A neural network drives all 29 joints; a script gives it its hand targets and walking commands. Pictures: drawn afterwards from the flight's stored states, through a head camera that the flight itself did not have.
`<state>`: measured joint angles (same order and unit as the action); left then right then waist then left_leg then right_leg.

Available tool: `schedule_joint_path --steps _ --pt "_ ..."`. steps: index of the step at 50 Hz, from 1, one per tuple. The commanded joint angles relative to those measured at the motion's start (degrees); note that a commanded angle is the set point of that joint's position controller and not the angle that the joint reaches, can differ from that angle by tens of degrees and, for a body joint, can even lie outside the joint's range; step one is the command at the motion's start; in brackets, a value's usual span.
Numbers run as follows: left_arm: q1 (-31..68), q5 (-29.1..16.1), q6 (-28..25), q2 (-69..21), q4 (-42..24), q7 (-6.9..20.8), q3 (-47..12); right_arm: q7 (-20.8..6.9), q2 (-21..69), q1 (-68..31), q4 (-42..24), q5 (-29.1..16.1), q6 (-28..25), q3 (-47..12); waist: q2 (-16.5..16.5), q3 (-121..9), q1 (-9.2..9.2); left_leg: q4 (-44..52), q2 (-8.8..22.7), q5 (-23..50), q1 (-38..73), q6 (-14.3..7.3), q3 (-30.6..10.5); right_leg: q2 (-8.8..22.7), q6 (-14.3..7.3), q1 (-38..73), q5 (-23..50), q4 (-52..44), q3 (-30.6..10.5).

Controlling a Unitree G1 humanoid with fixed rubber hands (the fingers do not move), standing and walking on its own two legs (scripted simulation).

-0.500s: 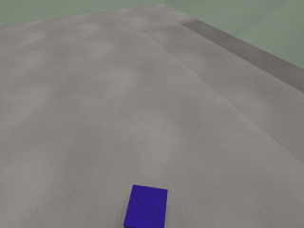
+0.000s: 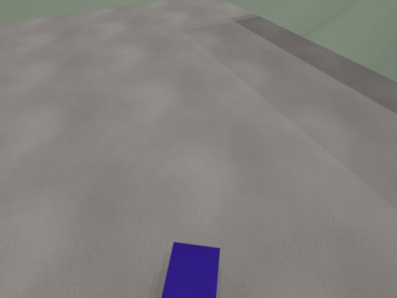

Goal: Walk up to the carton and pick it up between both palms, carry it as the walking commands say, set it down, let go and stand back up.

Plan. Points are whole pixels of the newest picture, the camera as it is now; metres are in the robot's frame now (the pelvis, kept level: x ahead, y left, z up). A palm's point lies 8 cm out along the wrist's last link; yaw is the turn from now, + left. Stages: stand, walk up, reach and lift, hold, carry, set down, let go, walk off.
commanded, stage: walk up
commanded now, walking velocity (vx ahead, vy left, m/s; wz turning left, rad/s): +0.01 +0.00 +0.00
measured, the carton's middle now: (193, 280) +0.37 +0.07 -0.66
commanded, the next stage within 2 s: stand in 1.22 s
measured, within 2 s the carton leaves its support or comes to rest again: neither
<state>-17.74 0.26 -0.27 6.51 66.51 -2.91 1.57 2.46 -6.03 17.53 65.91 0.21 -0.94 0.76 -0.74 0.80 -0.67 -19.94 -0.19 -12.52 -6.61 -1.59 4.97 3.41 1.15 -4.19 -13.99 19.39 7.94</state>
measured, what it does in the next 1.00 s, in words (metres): steps to the left: left foot, then right foot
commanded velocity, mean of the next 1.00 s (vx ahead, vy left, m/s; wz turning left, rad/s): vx -0.03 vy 0.06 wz -0.07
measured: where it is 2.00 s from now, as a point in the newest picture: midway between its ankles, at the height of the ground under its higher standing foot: outside the picture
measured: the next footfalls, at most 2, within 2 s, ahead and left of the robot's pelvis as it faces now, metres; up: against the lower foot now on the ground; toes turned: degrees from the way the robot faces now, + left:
left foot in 0.48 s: +0.07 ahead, +0.26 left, +0.00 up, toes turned +2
right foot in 0.86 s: -0.04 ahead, -0.01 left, +0.00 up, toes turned -3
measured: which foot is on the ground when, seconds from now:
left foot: down 0.00-0.18, up 0.20-0.46, down 0.48-0.86, up 0.88-1.00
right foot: down 0.00-0.48, up 0.50-0.84, down 0.86-1.00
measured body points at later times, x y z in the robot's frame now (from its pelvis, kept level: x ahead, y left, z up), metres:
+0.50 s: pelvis -0.02 +0.10 -0.03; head +0.02 +0.09 +0.42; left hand -0.01 +0.39 -0.16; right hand +0.02 -0.18 -0.16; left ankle +0.03 +0.25 -0.75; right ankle -0.04 -0.11 -0.74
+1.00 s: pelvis -0.04 +0.09 +0.00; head -0.04 +0.07 +0.45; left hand +0.02 +0.32 -0.15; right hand -0.03 -0.16 -0.16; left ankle +0.00 +0.24 -0.73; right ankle -0.08 +0.00 -0.75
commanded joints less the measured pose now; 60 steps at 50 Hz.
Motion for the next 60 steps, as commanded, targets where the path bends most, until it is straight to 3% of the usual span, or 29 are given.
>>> schedule_joint_path --steps 1,7,8,9,10,11,13,15,16,18,20,23,24,25,27,29,31,37,42,43,44,45,46,47,49,52,54,57,60 --pt "-3.4 -0.1 -0.2 2.7 -0.7 -0.1 0.5 0.3 -3.7 3.3 -0.5 0.0 -0.6 0.4 0.3 4.2 0.31 3.4 6.6 14.8 -3.4 -0.6 -7.1 4.2 -1.2 -0.4 9.5 -2.4 -4.6" --pt "-3.7 -0.1 -0.3 3.6 -1.5 -0.5 0.6 0.6 -4.8 4.5 -0.6 0.1 -0.7 0.8 2.5 1.3 0.1 2.3 7.1 20.2 -1.0 -0.5 -6.5 4.6 -1.1 0.3 12.4 -0.8 -4.3" --pt "-6.6 0.6 0.1 6.1 -1.0 -0.8 0.3 0.4 -6.5 2.8 -1.3 1.5 -0.4 0.9 5.5 3.8 0.96 -2.9 6.9 19.4 -1.7 0.8 -1.4 6.3 -0.7 -3.1 14.3 1.0 -6.0" --pt "-12.3 1.6 0.3 14.1 -1.9 -2.7 1.6 -0.3 -12.4 -0.5 -3.9 2.1 2.1 4.6 8.0 7.0 2.59 -14.8 4.0 9.6 -18.1 5.1 1.8 19.7 -6.2 3.2 47.2 6.0 -17.9" --pt "-17.1 1.0 0.6 17.4 -1.2 -3.8 2.9 -1.0 -9.5 -0.5 -6.4 2.2 3.4 3.9 -2.7 3.8 4.99 -30.5 0.6 -17.5 -27.8 7.2 1.0 31.0 -12.2 6.9 66.2 4.9 -28.8" --pt "-15.1 0.1 0.8 18.2 -2.1 -4.3 3.3 -1.2 -8.5 0.6 -6.6 2.6 4.4 3.4 -3.8 0.5 4.18 -42.7 3.1 -20.5 -27.7 8.2 -3.8 32.9 -14.2 3.8 64.6 4.3 -27.6" --pt "-8.5 0.3 1.0 15.3 -4.2 -4.6 3.9 -1.9 -9.7 -0.5 -11.4 2.1 4.8 4.1 -6.5 -2.2 2.27 -49.6 5.8 -14.8 -25.7 8.0 -7.9 25.5 -10.0 -1.1 44.5 4.0 -18.7" --pt "-3.2 1.0 1.7 12.9 -6.6 -4.1 4.1 -2.8 -9.1 -0.7 -12.1 2.2 5.3 3.6 -13.6 1.0 1.3 -43.7 4.0 -9.2 -25.3 7.7 -4.6 18.5 -7.6 -5.7 28.9 1.4 -12.2" --pt "-1.0 1.2 1.9 13.8 -7.2 -3.6 4.5 -3.4 -9.5 -2.2 -13.0 1.5 6.0 3.8 -16.6 4.3 0.31 -40.6 4.3 -9.9 -24.0 7.4 -5.1 18.1 -7.3 -8.4 33.1 1.5 -10.3" --pt "-1.5 1.7 2.1 14.8 -8.1 -2.3 4.9 -4.5 -9.0 -4.0 -14.2 1.3 6.7 3.0 -14.4 1.2 0.02 -31.8 3.7 -9.9 -17.1 7.0 -0.8 16.7 -6.2 -12.7 20.2 0.0 -10.2" --pt "0.8 2.3 2.5 17.0 -9.9 -1.7 5.5 -4.6 -10.1 -4.0 -14.9 0.5 6.5 2.2 -19.9 2.6 -0.62 -22.2 3.9 -9.5 -12.6 6.1 -0.5 16.2 -5.2 -16.2 16.5 0.3 -9.1" --pt "2.2 2.9 2.6 15.9 -10.8 -0.3 4.9 -3.6 -12.1 4.3 -13.1 0.6 4.6 2.8 -11.7 -2.1 -3.51 -7.5 1.7 -1.9 2.6 4.4 4.2 9.4 -3.5 -21.0 0.8 7.9 -7.3" --pt "1.5 2.7 2.6 10.5 -10.9 0.6 3.2 -2.7 -15.1 9.1 -10.9 0.5 3.1 3.3 0.1 -2.6 -4.14 1.1 8.7 0.4 6.8 3.3 -3.3 3.3 -2.4 -24.5 -16.3 20.1 -4.5" --pt "2.2 2.4 2.5 7.1 -14.0 1.2 1.2 -1.6 -21.4 8.0 -11.8 1.4 1.8 4.8 15.3 -4.0 -2.8 7.3 23.1 2.3 2.4 -0.4 -24.9 -2.3 -0.6 -31.4 -24.4 32.6 -5.6" --pt "2.3 1.6 3.7 11.9 -13.7 1.2 2.2 -1.3 -20.7 -0.7 -14.5 1.9 1.7 4.8 17.1 -2.1 -1.1 7.2 24.5 1.7 -6.0 -7.1 -22.4 -0.7 -0.1 -28.0 -20.4 46.3 -11.5" --pt "0.4 1.8 3.1 11.9 -12.3 1.9 2.2 -0.5 -17.5 -8.2 -16.6 2.3 1.8 4.1 14.2 -0.9 1.68 9.4 18.7 -12.6 -12.6 -5.8 -14.9 -0.9 -0.4 -21.3 -12.6 47.8 -9.7" --pt "1.4 1.0 3.9 13.1 -11.2 2.6 2.4 -0.3 -17.3 -7.7 -16.0 2.5 1.0 4.3 8.4 -0.5 1.75 7.3 19.0 -7.7 -9.9 -5.6 -13.0 -0.7 0.0 -20.7 -10.5 42.7 -9.8" --pt "5.4 0.3 4.6 11.8 -13.7 4.0 2.8 0.5 -17.0 -1.3 -13.3 2.2 1.6 4.8 11.1 -0.4 -1.22 6.6 22.7 -1.2 -3.2 -7.3 -15.0 -1.2 1.5 -22.5 -11.1 31.6 -10.2" --pt "-2.1 0.2 2.3 9.6 -10.8 3.2 0.8 -1.1 -14.9 -3.7 -12.9 2.2 2.3 4.4 11.6 -3.2 3.72 3.0 15.1 -4.0 -14.1 -2.2 -8.0 -3.0 -1.3 2.2 -0.2 1.2 -5.7" --pt "-3.0 0.1 1.5 10.5 -10.1 3.1 0.9 -1.4 -12.7 -2.5 -12.3 1.6 2.2 4.6 4.1 -2.7 3.93 -2.9 12.5 -5.2 -13.8 -1.0 -4.9 1.1 -1.9 3.7 -0.8 -4.8 -9.4" --pt "-1.2 0.4 0.4 14.3 -10.2 2.7 1.5 -1.7 -7.4 -3.2 -13.7 1.2 2.5 2.2 -9.8 1.8 4.54 -11.0 3.5 -9.4 -20.7 4.4 1.2 12.9 -4.9 -0.8 -0.9 -9.4 -26.2" --pt "2.7 0.6 0.7 15.9 -10.6 2.7 1.9 -1.0 -9.9 -6.1 -15.5 1.1 2.3 2.6 -13.0 3.9 3.79 -17.3 4.5 -15.4 -18.6 4.0 -1.9 12.9 -7.7 -5.6 8.7 -9.6 -23.8" --pt "6.2 0.1 -0.4 12.8 -10.5 2.4 0.6 -1.6 -9.8 -3.2 -13.6 0.8 2.3 3.1 -4.0 4.1 0.83 -18.3 4.9 -12.9 -14.8 3.2 -6.6 13.3 -8.5 -7.1 13.3 -8.1 -23.1" --pt "6.9 0.3 -1.1 11.7 -11.2 2.2 0.4 -1.9 -10.3 -2.0 -12.0 0.6 2.2 3.1 -1.1 1.4 0.43 -17.9 4.7 -9.3 -13.6 2.2 -7.3 11.9 -7.3 -3.1 16.7 -5.8 -18.7" --pt "8.3 0.2 -1.3 11.9 -10.0 1.6 0.5 -2.2 -10.9 -0.5 -10.3 0.7 2.1 2.8 -9.3 1.2 -0.18 -16.7 4.1 -5.9 -11.0 2.0 -6.0 9.4 -6.5 -3.5 19.5 -4.8 -14.5" --pt "5.3 0.4 -1.3 11.1 -8.1 1.5 0.1 -1.5 -9.0 -1.7 -9.8 0.6 1.9 2.1 -4.8 2.0 -0.39 -9.7 3.0 -2.7 -7.4 1.7 -4.5 8.8 -7.6 -3.7 17.5 -4.1 -14.6" --pt "3.9 -0.1 -1.3 10.3 -7.0 1.0 0.1 -1.0 -8.2 0.4 -8.4 0.6 0.9 1.6 -6.9 0.1 -0.59 -0.8 3.7 6.2 -4.3 1.5 -3.6 6.6 -6.0 -0.1 21.5 -0.5 -11.6" --pt "0.1 -0.3 -0.9 7.1 -5.6 0.8 -0.9 -0.8 -9.9 -1.3 -6.5 0.4 0.8 1.7 1.4 3.0 -0.15 -0.7 7.1 12.7 0.3 -0.1 -7.5 2.9 -3.5 -5.8 5.8 -3.3 -10.6" --pt "-0.8 -0.2 -1.5 7.7 -5.2 0.8 -0.7 -0.9 -9.8 -0.1 -4.5 0.5 0.7 1.1 0.7 1.8 0.97 -0.3 7.4 14.3 -1.5 -0.3 -8.0 2.9 -3.5 -2.7 6.6 -3.4 -10.6"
